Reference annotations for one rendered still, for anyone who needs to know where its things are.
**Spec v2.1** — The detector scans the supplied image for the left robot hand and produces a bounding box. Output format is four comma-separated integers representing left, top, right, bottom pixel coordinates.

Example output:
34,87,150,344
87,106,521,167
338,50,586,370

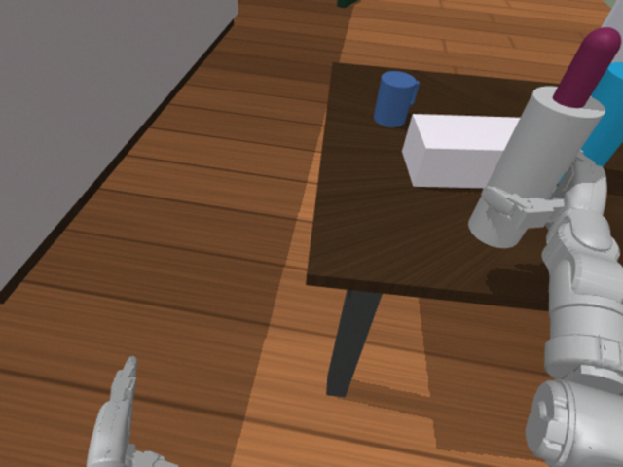
87,355,179,467

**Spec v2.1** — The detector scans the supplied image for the right robot arm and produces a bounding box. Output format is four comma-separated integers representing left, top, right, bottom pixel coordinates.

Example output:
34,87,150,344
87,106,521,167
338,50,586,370
526,208,623,467

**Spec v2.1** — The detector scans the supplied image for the right robot hand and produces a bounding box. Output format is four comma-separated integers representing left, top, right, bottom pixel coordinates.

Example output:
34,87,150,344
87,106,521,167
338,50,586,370
481,150,607,231

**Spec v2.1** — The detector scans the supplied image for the table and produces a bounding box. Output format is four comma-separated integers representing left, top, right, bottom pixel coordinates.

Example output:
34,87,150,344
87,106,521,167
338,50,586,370
306,62,623,397

